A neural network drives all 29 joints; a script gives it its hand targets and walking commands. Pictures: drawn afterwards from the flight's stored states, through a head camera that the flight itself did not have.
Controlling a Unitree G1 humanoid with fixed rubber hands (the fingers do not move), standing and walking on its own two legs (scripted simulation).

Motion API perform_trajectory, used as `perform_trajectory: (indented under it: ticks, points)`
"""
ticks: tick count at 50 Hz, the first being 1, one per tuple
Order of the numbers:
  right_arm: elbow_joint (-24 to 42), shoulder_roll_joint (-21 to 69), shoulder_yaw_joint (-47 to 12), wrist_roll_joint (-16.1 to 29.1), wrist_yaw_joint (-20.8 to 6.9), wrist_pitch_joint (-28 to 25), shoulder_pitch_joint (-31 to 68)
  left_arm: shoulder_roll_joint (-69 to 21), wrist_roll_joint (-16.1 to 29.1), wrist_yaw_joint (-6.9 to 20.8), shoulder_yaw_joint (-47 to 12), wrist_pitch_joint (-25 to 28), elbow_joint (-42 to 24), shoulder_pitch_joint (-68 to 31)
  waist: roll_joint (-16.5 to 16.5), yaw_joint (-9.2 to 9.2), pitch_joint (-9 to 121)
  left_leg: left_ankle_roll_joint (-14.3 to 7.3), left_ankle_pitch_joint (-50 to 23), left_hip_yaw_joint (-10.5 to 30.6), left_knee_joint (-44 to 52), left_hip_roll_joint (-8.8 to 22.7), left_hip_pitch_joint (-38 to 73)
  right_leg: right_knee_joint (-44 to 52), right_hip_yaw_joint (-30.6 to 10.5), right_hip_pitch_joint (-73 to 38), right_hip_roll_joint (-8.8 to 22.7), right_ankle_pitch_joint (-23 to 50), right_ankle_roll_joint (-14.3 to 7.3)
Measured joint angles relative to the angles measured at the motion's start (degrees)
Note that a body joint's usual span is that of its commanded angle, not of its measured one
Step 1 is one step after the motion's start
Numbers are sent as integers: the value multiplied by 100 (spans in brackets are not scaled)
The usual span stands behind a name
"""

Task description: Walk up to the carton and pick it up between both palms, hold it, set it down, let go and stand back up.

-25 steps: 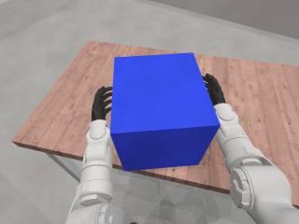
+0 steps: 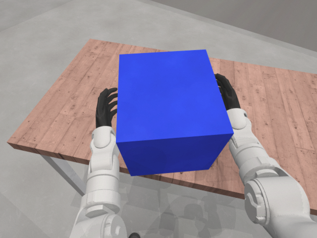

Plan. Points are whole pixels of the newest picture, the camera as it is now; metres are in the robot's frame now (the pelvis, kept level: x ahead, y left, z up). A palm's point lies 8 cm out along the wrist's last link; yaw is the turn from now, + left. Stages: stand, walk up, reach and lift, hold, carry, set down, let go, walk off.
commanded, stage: reach and lift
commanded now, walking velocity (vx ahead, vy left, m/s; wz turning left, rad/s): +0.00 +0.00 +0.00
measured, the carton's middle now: (166, 115) +0.41 +0.08 +0.05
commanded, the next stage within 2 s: none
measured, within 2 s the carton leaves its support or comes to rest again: neither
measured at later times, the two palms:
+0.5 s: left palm (102, 104) +0.35 +0.23 +0.12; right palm (238, 100) +0.43 -0.08 +0.14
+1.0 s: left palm (111, 87) +0.37 +0.21 +0.17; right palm (257, 100) +0.41 -0.11 +0.17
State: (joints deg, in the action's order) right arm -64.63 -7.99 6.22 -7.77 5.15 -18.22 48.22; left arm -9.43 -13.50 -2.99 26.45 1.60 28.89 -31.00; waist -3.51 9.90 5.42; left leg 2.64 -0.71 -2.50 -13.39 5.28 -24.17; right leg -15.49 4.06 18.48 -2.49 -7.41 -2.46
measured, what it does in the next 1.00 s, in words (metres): stands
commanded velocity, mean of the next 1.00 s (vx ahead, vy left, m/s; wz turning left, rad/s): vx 0.00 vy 0.00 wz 0.00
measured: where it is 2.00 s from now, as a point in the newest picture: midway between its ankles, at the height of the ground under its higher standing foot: outside the picture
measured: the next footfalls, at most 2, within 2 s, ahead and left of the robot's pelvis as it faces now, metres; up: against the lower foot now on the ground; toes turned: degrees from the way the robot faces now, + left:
none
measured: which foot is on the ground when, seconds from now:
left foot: down 0.00-1.00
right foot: down 0.00-1.00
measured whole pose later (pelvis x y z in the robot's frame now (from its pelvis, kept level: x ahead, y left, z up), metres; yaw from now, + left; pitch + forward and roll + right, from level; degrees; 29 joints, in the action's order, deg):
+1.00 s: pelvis +0.01 +0.01 +0.00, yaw +3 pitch -4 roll +0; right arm -41.2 -5.6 2.8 9.1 9.3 8.6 41.5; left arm 0.4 -11.6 -1.7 15.3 -28.2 16.5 -34.7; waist -2.9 0.3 -0.1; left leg 1.8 4.4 -1.0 -17.3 2.8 -8.5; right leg -17.8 5.5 1.0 -0.1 -12.4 -1.1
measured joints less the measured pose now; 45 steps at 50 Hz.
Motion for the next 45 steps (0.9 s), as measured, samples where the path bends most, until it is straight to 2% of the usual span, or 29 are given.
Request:
perform_trajectory:
  ticks: [4,9,14,20,27,32,37,45]
  points:
    - [-110,25,200,135,-113,145,-11,160,38,-91,-215,-308,184,-134,-128,4,-31,-17,-44,-45,2,8,38,-62,-25,6,2,22,-1]
    - [-45,119,419,333,-181,355,-10,466,109,-265,-579,-509,419,-271,-144,-181,172,-42,13,45,-239,-7,-217,-184,73,163,21,-6,20]
    - [108,113,524,523,-233,547,37,633,176,-366,-815,-674,503,-477,-99,-254,201,-90,63,65,-333,-67,-148,-269,101,73,85,-59,68]
    - [150,59,570,725,-324,914,63,661,124,-395,-950,-1252,358,-620,-68,-281,85,-136,102,59,-263,-155,262,-226,110,-338,169,-120,123]
    - [502,99,451,982,-333,1332,-141,705,125,-401,-1151,-1838,-67,-485,-78,-438,-67,-135,194,89,-243,-198,660,-120,141,-795,201,-183,142]
    - [962,102,180,1259,-239,1632,-352,743,175,-408,-1284,-2176,-484,-341,-82,-578,-205,-114,274,101,-287,-189,848,-98,144,-1016,189,-231,131]
    - [1518,80,-145,1542,-31,1935,-553,812,267,-389,-1376,-2452,-882,-258,-50,-706,-317,-90,359,108,-362,-170,984,-126,135,-1172,169,-292,115]
    - [2136,137,-366,1710,289,2431,-670,903,238,-72,-1226,-2798,-1189,-309,33,-861,-474,-77,460,120,-394,-200,1329,-205,127,-1501,194,-424,117]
